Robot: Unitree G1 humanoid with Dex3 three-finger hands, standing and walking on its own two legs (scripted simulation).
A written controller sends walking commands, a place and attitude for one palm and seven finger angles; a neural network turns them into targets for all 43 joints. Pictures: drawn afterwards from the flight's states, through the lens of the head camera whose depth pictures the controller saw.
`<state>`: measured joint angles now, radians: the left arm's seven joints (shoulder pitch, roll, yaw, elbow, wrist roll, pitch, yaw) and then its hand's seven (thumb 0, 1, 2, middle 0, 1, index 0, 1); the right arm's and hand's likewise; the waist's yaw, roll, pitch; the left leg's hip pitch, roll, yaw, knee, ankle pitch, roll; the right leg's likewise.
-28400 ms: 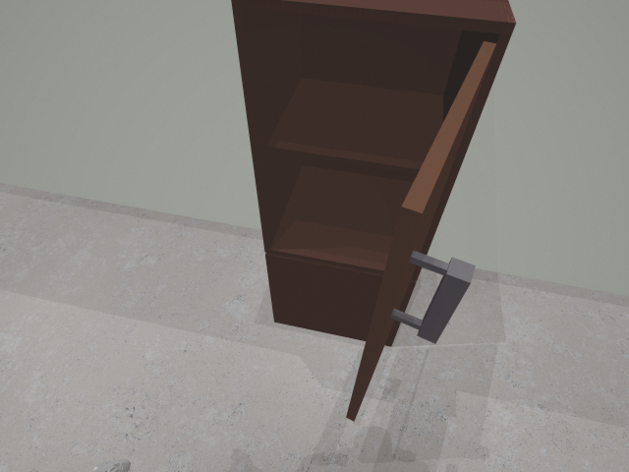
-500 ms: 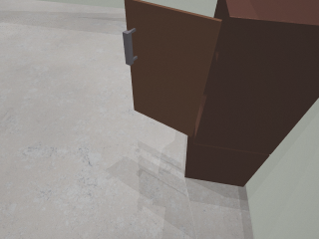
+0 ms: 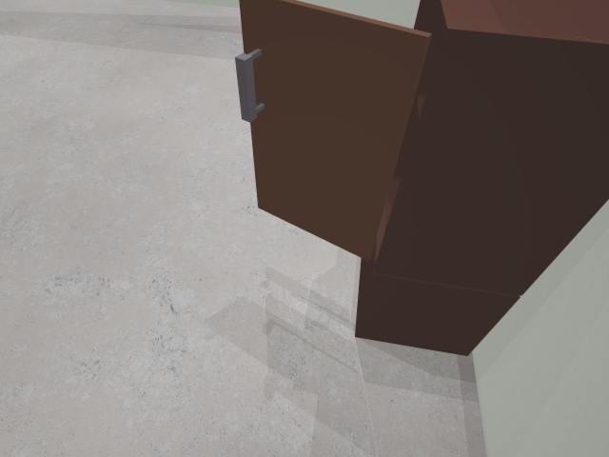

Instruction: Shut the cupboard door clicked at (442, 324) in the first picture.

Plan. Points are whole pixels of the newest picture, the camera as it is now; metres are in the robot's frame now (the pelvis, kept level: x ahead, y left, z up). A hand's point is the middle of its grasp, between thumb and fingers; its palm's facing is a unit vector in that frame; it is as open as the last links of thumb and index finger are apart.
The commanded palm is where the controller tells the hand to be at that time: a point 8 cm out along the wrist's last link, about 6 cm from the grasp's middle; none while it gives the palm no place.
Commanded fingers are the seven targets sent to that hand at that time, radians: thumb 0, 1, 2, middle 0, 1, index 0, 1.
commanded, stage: look to check the result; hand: left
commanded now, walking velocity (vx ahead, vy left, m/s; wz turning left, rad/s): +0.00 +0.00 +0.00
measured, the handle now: (252, 85) +0.81 +0.16 +0.08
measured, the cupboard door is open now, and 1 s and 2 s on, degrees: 68 68 68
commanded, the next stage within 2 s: walk to a spot facing it in 0.02 s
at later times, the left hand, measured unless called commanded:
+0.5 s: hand out of the picture -0.01 +0.21 -0.20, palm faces +0.17 -0.96 -0.23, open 7.4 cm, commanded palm none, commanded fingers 0.00 0.90 0.90 -0.20 -0.30 -0.20 -0.30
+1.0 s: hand out of the picture +0.00 +0.23 -0.16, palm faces +0.40 -0.86 -0.30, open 7.4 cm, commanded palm none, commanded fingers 0.00 0.90 0.90 -0.20 -0.30 -0.20 -0.30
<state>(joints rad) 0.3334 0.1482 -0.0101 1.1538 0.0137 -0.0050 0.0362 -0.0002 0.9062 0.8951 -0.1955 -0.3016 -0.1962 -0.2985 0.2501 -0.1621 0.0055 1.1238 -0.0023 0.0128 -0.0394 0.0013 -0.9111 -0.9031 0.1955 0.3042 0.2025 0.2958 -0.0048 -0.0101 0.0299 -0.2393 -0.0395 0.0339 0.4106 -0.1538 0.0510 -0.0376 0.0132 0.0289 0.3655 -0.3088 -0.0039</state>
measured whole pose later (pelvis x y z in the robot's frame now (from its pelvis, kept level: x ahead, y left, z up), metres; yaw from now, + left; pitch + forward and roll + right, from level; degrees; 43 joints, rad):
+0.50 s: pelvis +0.00 +0.01 -0.02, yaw +10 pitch -2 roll -2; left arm 0.26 0.20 0.05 1.02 0.03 0.03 0.04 0.00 0.90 0.89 -0.20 -0.30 -0.20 -0.30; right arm 0.27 -0.18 -0.04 1.02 -0.02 0.07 -0.01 0.00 -0.91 -0.90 0.20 0.30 0.20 0.30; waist -0.03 -0.01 0.08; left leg -0.38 -0.03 0.04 0.72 -0.31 0.01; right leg -0.10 -0.03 -0.13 0.61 -0.47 0.01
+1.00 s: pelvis +0.00 -0.02 +0.00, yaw +27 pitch +3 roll -2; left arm 0.14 0.27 0.06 0.86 0.03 0.04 0.02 0.00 0.91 0.90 -0.20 -0.30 -0.20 -0.30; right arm 0.22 -0.26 -0.08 0.92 -0.03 0.08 0.00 0.00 -0.91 -0.90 0.20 0.30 0.21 0.30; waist -0.04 0.03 0.06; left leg -0.39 -0.12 -0.24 0.44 -0.08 0.03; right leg -0.33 0.03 0.04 0.65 -0.39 0.04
